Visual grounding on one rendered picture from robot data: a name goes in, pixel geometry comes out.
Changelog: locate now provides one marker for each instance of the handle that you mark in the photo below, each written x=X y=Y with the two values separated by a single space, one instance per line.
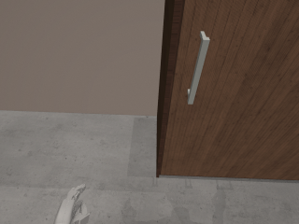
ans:
x=198 y=67

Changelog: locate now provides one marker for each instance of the wardrobe door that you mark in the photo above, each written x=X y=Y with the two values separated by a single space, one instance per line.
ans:
x=244 y=120

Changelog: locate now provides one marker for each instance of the left robot hand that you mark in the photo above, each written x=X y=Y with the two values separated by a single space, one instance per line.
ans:
x=66 y=213

